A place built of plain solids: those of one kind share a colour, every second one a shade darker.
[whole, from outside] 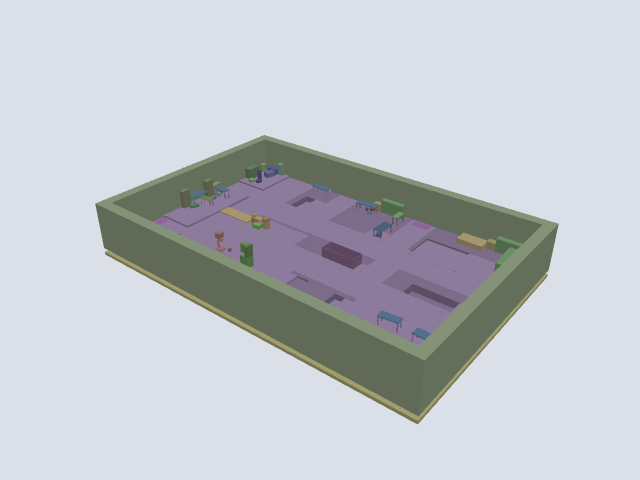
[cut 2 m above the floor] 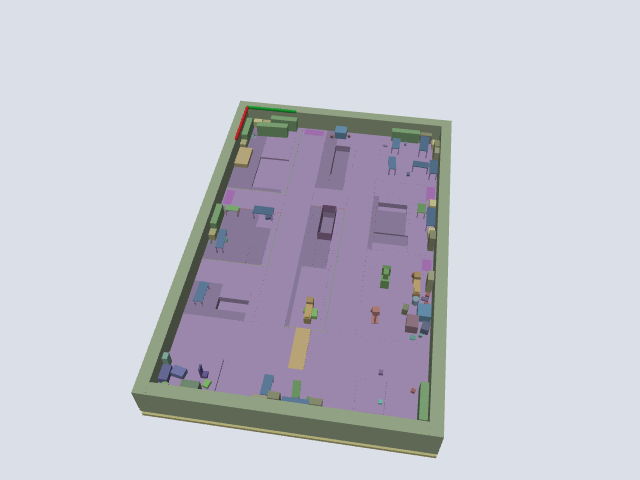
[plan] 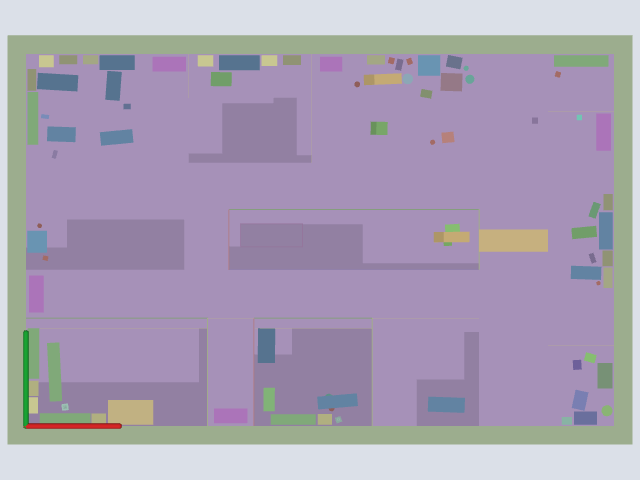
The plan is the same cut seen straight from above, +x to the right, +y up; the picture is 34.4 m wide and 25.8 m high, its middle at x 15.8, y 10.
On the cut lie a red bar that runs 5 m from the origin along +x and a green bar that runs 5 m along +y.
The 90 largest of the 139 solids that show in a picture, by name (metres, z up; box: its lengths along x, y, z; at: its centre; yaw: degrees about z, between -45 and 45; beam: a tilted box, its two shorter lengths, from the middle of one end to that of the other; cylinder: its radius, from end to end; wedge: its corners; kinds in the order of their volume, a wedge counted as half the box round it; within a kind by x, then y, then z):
{
 "floor_1": {"box": [2.2, 1.5, 1.0], "at": [1.1, 10.35, -0.5]},
 "floor_2": {"box": [5.05, 2.9, 1.0], "at": [2.52, 3.8, -0.5]},
 "floor_3": {"box": [6.65, 5.85, 1.0], "at": [3.33, 17.07, -0.5]},
 "floor_4": {"box": [8.5, 1.2, 1.0], "at": [4.25, 9.0, -0.5]},
 "floor_5": {"box": [8.5, 0.55, 1.0], "at": [4.25, 11.38, -0.5]},
 "floor_6": {"box": [4.25, 1.5, 0.59], "at": [4.33, 10.35, -1.02]},
 "floor_7": {"box": [9.75, 2.35, 1.0], "at": [4.88, 1.18, -0.5]},
 "floor_8": {"box": [9.75, 0.55, 1.0], "at": [4.88, 5.53, -0.5]},
 "floor_9": {"box": [4.25, 2.9, 1.13], "at": [7.17, 3.8, -0.76]},
 "floor_10": {"box": [2.05, 1.5, 1.0], "at": [7.47, 10.35, -0.5]},
 "floor_11": {"box": [2.1, 5.85, 1.0], "at": [7.7, 17.07, -0.5]},
 "floor_12": {"box": [0.8, 2.7, 1.0], "at": [9.15, 16.0, -0.5]},
 "floor_13": {"box": [0.45, 2.9, 1.0], "at": [9.53, 3.8, -0.5]},
 "floor_14": {"box": [2.4, 3.25, 1.0], "at": [9.7, 10.03, -0.5]},
 "floor_15": {"box": [1.0, 2.7, 0.77], "at": [10.05, 16.0, -0.94]},
 "floor_16": {"box": [2.5, 5.8, 1.0], "at": [11.0, 2.9, -0.5]},
 "floor_17": {"box": [4.55, 0.1, 1.0], "at": [11.03, 14.6, -0.5]},
 "floor_18": {"box": [4.55, 0.3, 1.0], "at": [11.03, 17.5, -0.5]},
 "floor_19": {"box": [0.65, 1.2, 1.0], "at": [11.22, 10.25, -0.5]},
 "floor_20": {"box": [2.75, 2.7, 1.0], "at": [11.93, 16.0, -0.5]},
 "floor_21": {"box": [6.6, 0.4, 1.0], "at": [12.05, 14.35, -0.5]},
 "floor_22": {"box": [6.6, 2.35, 1.0], "at": [12.05, 18.82, -0.5]},
 "floor_23": {"box": [24.35, 2.6, 1.0], "at": [12.18, 7.1, -0.5]},
 "floor_24": {"box": [24.35, 2.5, 1.0], "at": [12.18, 12.9, -0.5]},
 "floor_25": {"box": [3.3, 1.2, 0.64], "at": [13.2, 10.25, -1.0]},
 "floor_26": {"box": [2.05, 1.4, 1.0], "at": [13.28, 4.55, -0.5]},
 "floor_27": {"box": [1.25, 3.1, 1.15], "at": [13.93, 16.1, -0.74]},
 "floor_28": {"box": [7.2, 0.9, 1.0], "at": [14.5, 9.2, -0.5]},
 "floor_29": {"box": [7.2, 0.35, 1.0], "at": [14.5, 11.03, -0.5]},
 "floor_30": {"box": [0.8, 3.1, 1.0], "at": [14.95, 16.1, -0.5]},
 "floor_31": {"box": [6.35, 3.85, 1.0], "at": [15.43, 1.93, -0.5]},
 "floor_32": {"box": [6.35, 0.55, 1.0], "at": [15.43, 5.53, -0.5]},
 "floor_33": {"box": [3.85, 1.4, 1.32], "at": [16.23, 4.55, -0.66]},
 "floor_34": {"box": [2.1, 5.85, 1.0], "at": [16.4, 17.07, -0.5]},
 "floor_35": {"box": [3.25, 1.2, 1.0], "at": [16.48, 10.25, -0.5]},
 "floor_36": {"box": [13.45, 0.35, 1.0], "at": [17.62, 8.57, -0.5]},
 "floor_37": {"box": [13.45, 0.45, 1.0], "at": [17.62, 11.43, -0.5]},
 "floor_38": {"box": [0.45, 1.4, 1.0], "at": [18.38, 4.55, -0.5]},
 "floor_39": {"box": [2.75, 2.45, 1.32], "at": [19.48, 9.97, -0.66]},
 "floor_40": {"box": [2.4, 5.8, 1.0], "at": [19.8, 2.9, -0.5]},
 "floor_41": {"box": [6.9, 5.85, 1.0], "at": [20.9, 17.07, -0.5]},
 "floor_42": {"box": [1.35, 2.55, 1.0], "at": [21.68, 3.77, -0.5]},
 "floor_43": {"box": [3.5, 2.45, 1.0], "at": [22.6, 9.97, -0.5]},
 "floor_44": {"box": [3.35, 2.5, 1.0], "at": [22.68, 1.25, -0.5]},
 "floor_45": {"box": [3.35, 0.75, 1.0], "at": [22.68, 5.42, -0.5]},
 "floor_46": {"box": [1.2, 2.55, 0.73], "at": [22.95, 3.77, -0.95]},
 "floor_47": {"box": [0.8, 2.55, 1.0], "at": [23.95, 3.77, -0.5]},
 "floor_48": {"box": [3.7, 20.0, 1.0], "at": [26.2, 10.0, -0.5]},
 "floor_49": {"box": [3.55, 4.35, 1.18], "at": [29.82, 2.17, -0.41]},
 "floor_50": {"box": [3.55, 2.1, 1.0], "at": [29.82, 5.4, -0.5]},
 "floor_51": {"box": [3.55, 8.25, 1.18], "at": [29.82, 10.57, -0.41]},
 "floor_52": {"box": [3.55, 2.2, 1.0], "at": [29.82, 15.8, -0.5]},
 "floor_53": {"box": [3.55, 3.1, 1.18], "at": [29.82, 18.45, -0.41]},
 "wall_1": {"box": [1.0, 20.0, 4.6], "at": [-0.5, 10.0, 1.3]},
 "wall_2": {"box": [33.6, 1.0, 4.6], "at": [15.8, -0.5, 1.3]},
 "wall_3": {"box": [33.6, 1.0, 4.6], "at": [15.8, 20.5, 1.3]},
 "wall_4": {"box": [1.0, 20.0, 4.6], "at": [32.1, 10.0, 1.3]},
 "floor_base_1": {"box": [33.6, 22.0, 0.3], "at": [15.8, 10.0, -1.57]},
 "bar_rack_1": {"box": [0.59, 2.83, 1.24], "at": [0.36, 16.54, 0.62]},
 "bar_rack_2": {"box": [0.64, 2.72, 1.37], "at": [0.39, 3.9, 0.69]},
 "bar_rack_3": {"box": [0.67, 3.16, 1.33], "at": [1.53, 2.9, 0.67], "yaw": 2.7},
 "bar_rack_4": {"box": [2.73, 0.62, 1.31], "at": [2.1, 0.38, 0.66]},
 "bar_rack_5": {"box": [2.42, 0.57, 1.32], "at": [14.36, 0.35, 0.66]},
 "bar_rack_6": {"box": [2.93, 0.62, 1.33], "at": [29.84, 19.62, 0.84]},
 "tool_cabinet_1": {"box": [0.48, 1.18, 1.05], "at": [0.31, 18.6, 0.53]},
 "tool_cabinet_2": {"box": [0.97, 0.49, 1.69], "at": [2.27, 19.68, 0.84]},
 "tool_cabinet_3": {"box": [0.83, 0.48, 1.82], "at": [3.48, 19.69, 0.91]},
 "tool_cabinet_4": {"box": [0.97, 0.52, 1.69], "at": [14.29, 19.67, 0.84]},
 "tool_cabinet_5": {"box": [0.97, 0.5, 1.77], "at": [18.81, 19.68, 0.89]},
 "tool_cabinet_6": {"box": [0.54, 0.85, 1.81], "at": [31.26, 9.01, 1.08]},
 "tool_cabinet_7": {"box": [0.5, 1.11, 1.05], "at": [31.28, 7.97, 0.7]},
 "tool_cabinet_8": {"box": [0.49, 0.88, 1.8], "at": [31.29, 12.03, 1.08]},
 "offcut_bin_1": {"box": [0.57, 0.88, 0.72], "at": [0.35, 1.11, 0.36]},
 "offcut_bin_2": {"box": [0.6, 0.83, 0.7], "at": [0.37, 2.03, 0.35]},
 "offcut_bin_3": {"box": [0.79, 0.65, 0.77], "at": [1.09, 19.61, 0.39]},
 "offcut_bin_4": {"box": [0.78, 0.61, 0.75], "at": [3.91, 0.38, 0.38]},
 "offcut_bin_5": {"box": [0.84, 0.6, 0.82], "at": [9.65, 19.63, 0.41]},
 "offcut_bin_6": {"box": [0.85, 0.58, 0.76], "at": [13.08, 19.64, 0.38]},
 "offcut_bin_7": {"box": [0.77, 0.58, 0.74], "at": [16.06, 0.36, 0.37]},
 "forge_hearth_1": {"box": [1.06, 1.19, 0.81], "at": [0.6, 9.91, 0.41]},
 "forge_hearth_2": {"box": [1.21, 1.1, 0.84], "at": [21.66, 19.38, 0.42]},
 "sheet_stack_1": {"box": [2.44, 1.33, 0.48], "at": [5.62, 0.73, 0.24]},
 "pallet_load_1": {"box": [0.82, 1.37, 1.16], "at": [31.12, 2.71, 0.76]},
 "table_saw_1": {"box": [1.16, 0.96, 0.92], "at": [22.87, 18.48, 0.46], "yaw": -1.9},
 "sack_pile_1": {"box": [0.71, 1.01, 0.54], "at": [29.78, 1.39, 0.45], "yaw": -12.1},
 "sack_pile_2": {"box": [1.24, 0.71, 0.61], "at": [30.07, 0.42, 0.48]},
 "bandsaw_1": {"box": [0.91, 0.71, 1.05], "at": [18.98, 16.0, 0.53], "yaw": -1.1},
 "step_hump_1": {"box": [3.7, 1.2, 0.15], "at": [26.2, 9.97, 0.03]},
 "coal_bin_1": {"box": [0.8, 0.64, 0.66], "at": [23.02, 19.56, 0.33], "yaw": -11.4},
 "crate_stack_1": {"box": [0.55, 0.42, 1.26], "at": [29.07, 0.28, 0.81]}
}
